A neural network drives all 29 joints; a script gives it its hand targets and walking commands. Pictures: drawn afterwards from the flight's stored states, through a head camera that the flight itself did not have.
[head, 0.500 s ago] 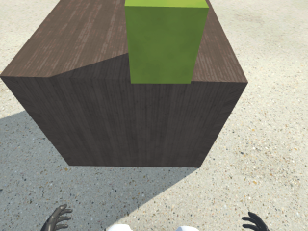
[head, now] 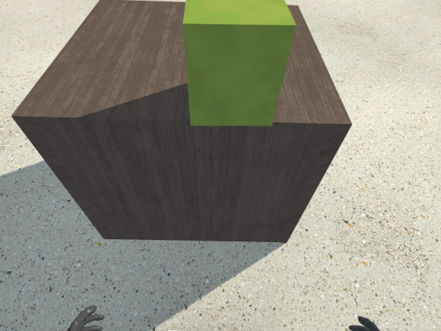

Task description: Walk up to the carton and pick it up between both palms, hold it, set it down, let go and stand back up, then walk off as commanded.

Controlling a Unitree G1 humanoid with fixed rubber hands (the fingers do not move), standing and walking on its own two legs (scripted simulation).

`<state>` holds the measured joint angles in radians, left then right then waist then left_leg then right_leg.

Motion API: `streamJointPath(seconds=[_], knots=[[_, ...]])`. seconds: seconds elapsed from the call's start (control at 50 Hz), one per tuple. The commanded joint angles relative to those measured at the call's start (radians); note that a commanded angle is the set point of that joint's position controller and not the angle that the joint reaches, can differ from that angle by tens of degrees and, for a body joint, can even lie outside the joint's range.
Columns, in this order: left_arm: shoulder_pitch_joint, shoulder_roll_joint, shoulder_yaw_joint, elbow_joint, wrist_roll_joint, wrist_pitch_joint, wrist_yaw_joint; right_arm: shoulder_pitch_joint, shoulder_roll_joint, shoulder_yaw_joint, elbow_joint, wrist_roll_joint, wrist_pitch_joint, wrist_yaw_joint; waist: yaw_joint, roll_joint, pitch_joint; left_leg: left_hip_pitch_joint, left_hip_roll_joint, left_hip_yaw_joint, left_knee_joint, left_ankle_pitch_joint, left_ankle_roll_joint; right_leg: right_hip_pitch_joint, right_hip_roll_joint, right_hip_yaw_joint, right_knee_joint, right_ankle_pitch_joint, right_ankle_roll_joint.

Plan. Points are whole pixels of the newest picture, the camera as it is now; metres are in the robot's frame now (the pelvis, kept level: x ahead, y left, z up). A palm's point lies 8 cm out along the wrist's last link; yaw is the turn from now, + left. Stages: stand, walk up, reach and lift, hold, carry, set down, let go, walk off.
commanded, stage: stand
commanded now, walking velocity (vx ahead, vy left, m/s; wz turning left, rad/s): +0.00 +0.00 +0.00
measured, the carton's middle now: (232, 59) +0.68 +0.00 +0.13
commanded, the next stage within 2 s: none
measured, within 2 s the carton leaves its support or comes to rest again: neither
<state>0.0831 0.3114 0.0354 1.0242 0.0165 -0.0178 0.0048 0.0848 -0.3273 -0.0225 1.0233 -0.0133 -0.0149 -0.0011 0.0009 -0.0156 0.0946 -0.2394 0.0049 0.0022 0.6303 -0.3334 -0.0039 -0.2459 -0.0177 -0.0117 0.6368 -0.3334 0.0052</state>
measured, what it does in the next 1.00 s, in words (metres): stands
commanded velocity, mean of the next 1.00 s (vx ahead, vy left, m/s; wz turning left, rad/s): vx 0.00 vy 0.00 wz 0.00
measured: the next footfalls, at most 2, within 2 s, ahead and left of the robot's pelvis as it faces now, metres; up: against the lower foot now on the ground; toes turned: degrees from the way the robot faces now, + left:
none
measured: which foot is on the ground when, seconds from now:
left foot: down 0.00-1.00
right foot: down 0.00-1.00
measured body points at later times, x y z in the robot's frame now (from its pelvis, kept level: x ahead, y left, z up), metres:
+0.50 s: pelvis +0.00 +0.00 +0.02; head +0.00 +0.01 +0.47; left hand +0.10 +0.28 -0.12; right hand +0.09 -0.29 -0.11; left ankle +0.01 +0.12 -0.73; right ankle +0.01 -0.12 -0.73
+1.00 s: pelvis +0.00 +0.00 +0.02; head +0.00 +0.01 +0.47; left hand +0.10 +0.29 -0.12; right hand +0.09 -0.29 -0.11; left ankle +0.01 +0.12 -0.73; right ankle +0.01 -0.12 -0.73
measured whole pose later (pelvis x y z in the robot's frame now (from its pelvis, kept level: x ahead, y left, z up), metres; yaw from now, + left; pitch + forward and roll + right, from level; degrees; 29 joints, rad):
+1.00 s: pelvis +0.00 +0.00 +0.02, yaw +0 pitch -3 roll +0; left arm 0.08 0.32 0.03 1.11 0.01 -0.02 0.00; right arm 0.08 -0.32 -0.02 1.11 -0.01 -0.02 0.00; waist 0.00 -0.02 0.07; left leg -0.12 0.01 0.01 0.37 -0.19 -0.01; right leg -0.12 -0.01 -0.01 0.37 -0.19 0.01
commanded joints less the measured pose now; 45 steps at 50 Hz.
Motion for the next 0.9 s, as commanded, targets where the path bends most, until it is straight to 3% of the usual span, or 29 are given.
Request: streamJointPath(seconds=[0.0,0.02,0.04,0.06,0.08,0.1,0.26,0.28,0.3,0.4,0.42,0.5,0.54,0.62,0.66,0.68,0.76,0.8,0.88], knots=[[-0.059,0.224,0.041,-0.053,-0.002,-0.023,0.007,-0.048,-0.204,-0.039,-0.047,0.004,-0.025,-0.009,-0.002,-0.003,-0.130,0.049,0.102,-0.096,-0.170,0.238,0.059,0.025,-0.092,0.102,-0.180,0.204,-0.059],[-0.053,0.221,0.040,-0.043,-0.002,-0.022,0.005,-0.048,-0.210,-0.039,-0.045,0.004,-0.023,-0.007,0.000,-0.003,-0.129,0.057,0.101,-0.087,-0.179,0.216,0.057,0.028,-0.087,0.103,-0.193,0.199,-0.057],[-0.050,0.213,0.035,-0.040,-0.004,-0.023,0.004,-0.051,-0.222,-0.044,-0.037,0.005,-0.021,-0.008,0.001,0.037,-0.125,0.058,0.104,-0.095,-0.190,0.217,0.055,0.025,-0.088,0.101,-0.196,0.202,-0.057],[-0.068,0.224,0.040,-0.037,-0.003,-0.024,0.006,-0.059,-0.208,-0.040,-0.038,0.001,-0.020,-0.007,0.001,0.017,-0.105,0.044,0.106,-0.095,-0.199,0.216,0.056,0.028,-0.094,0.108,-0.209,0.194,-0.057],[-0.054,0.212,0.034,-0.029,-0.004,-0.023,0.005,-0.057,-0.219,-0.042,-0.032,0.002,-0.021,-0.006,0.000,0.036,-0.107,0.047,0.109,-0.099,-0.212,0.200,0.058,0.042,-0.092,0.103,-0.220,0.191,-0.055],[-0.060,0.203,0.031,-0.025,-0.004,-0.025,0.005,-0.057,-0.211,-0.040,-0.034,0.002,-0.023,-0.008,0.005,0.002,-0.099,0.045,0.105,-0.101,-0.222,0.199,0.054,0.045,-0.096,0.109,-0.228,0.197,-0.055],[-0.072,0.201,0.025,-0.002,-0.006,-0.021,0.005,-0.067,-0.200,-0.036,-0.007,0.010,-0.023,-0.006,-0.005,0.015,-0.114,0.100,0.110,-0.096,-0.273,0.219,0.040,0.074,-0.106,0.111,-0.287,0.223,-0.047],[-0.076,0.208,0.028,-0.003,-0.004,-0.022,0.005,-0.062,-0.190,-0.035,-0.006,0.007,-0.024,-0.007,-0.004,-0.017,-0.121,0.111,0.110,-0.093,-0.266,0.227,0.039,0.082,-0.102,0.106,-0.290,0.229,-0.044],[-0.073,0.208,0.028,0.001,-0.005,-0.023,0.004,-0.050,-0.204,-0.037,0.005,0.002,-0.021,-0.007,-0.001,0.009,-0.109,0.104,0.114,-0.090,-0.274,0.228,0.043,0.080,-0.100,0.109,-0.296,0.213,-0.042],[-0.070,0.211,0.031,0.007,-0.008,-0.022,0.001,-0.075,-0.195,-0.033,0.001,0.002,-0.019,-0.006,0.001,0.015,-0.106,0.109,0.117,-0.087,-0.301,0.223,0.034,0.090,-0.100,0.099,-0.314,0.209,-0.034],[-0.072,0.210,0.028,0.012,-0.002,-0.021,0.003,-0.062,-0.193,-0.035,0.001,0.006,-0.023,-0.004,-0.011,0.009,-0.098,0.116,0.115,-0.088,-0.305,0.216,0.029,0.080,-0.095,0.101,-0.320,0.200,-0.036],[-0.058,0.212,0.029,0.016,-0.004,-0.021,0.005,-0.058,-0.213,-0.039,0.012,0.002,-0.021,-0.001,0.001,0.038,-0.102,0.104,0.113,-0.087,-0.320,0.202,0.030,0.103,-0.103,0.107,-0.331,0.201,-0.035],[-0.081,0.211,0.031,0.010,-0.006,-0.016,0.003,-0.061,-0.201,-0.036,0.009,0.004,-0.020,-0.002,0.002,-0.004,-0.098,0.105,0.119,-0.090,-0.323,0.219,0.027,0.098,-0.103,0.100,-0.334,0.205,-0.034],[-0.071,0.207,0.028,0.017,-0.006,-0.021,0.005,-0.051,-0.186,-0.028,0.017,0.003,-0.022,-0.008,-0.009,0.007,-0.113,0.123,0.121,-0.086,-0.323,0.238,0.027,0.111,-0.105,0.112,-0.338,0.248,-0.031],[-0.063,0.201,0.029,0.019,-0.004,-0.017,0.003,-0.050,-0.213,-0.039,0.018,0.004,-0.024,-0.010,0.001,0.030,-0.120,0.126,0.124,-0.092,-0.332,0.249,0.023,0.116,-0.105,0.105,-0.335,0.227,-0.036],[-0.058,0.207,0.028,0.018,-0.008,-0.018,0.000,-0.061,-0.211,-0.034,0.022,0.003,-0.023,-0.009,0.005,0.006,-0.120,0.127,0.128,-0.095,-0.333,0.247,0.024,0.117,-0.105,0.101,-0.340,0.231,-0.034],[-0.063,0.207,0.027,0.026,-0.002,-0.017,0.001,-0.058,-0.200,-0.035,0.024,0.002,-0.024,-0.006,-0.003,0.024,-0.119,0.120,0.123,-0.088,-0.336,0.220,0.024,0.120,-0.109,0.108,-0.349,0.228,-0.034],[-0.068,0.224,0.030,0.019,-0.001,-0.017,0.001,-0.062,-0.194,-0.033,0.025,0.002,-0.018,-0.005,-0.005,-0.002,-0.109,0.128,0.118,-0.087,-0.337,0.219,0.024,0.100,-0.102,0.103,-0.357,0.194,-0.028],[-0.057,0.224,0.029,0.017,-0.009,-0.021,0.002,-0.057,-0.194,-0.032,0.031,0.000,-0.019,-0.006,0.003,0.035,-0.116,0.124,0.128,-0.087,-0.339,0.268,0.025,0.123,-0.109,0.108,-0.355,0.229,-0.030]])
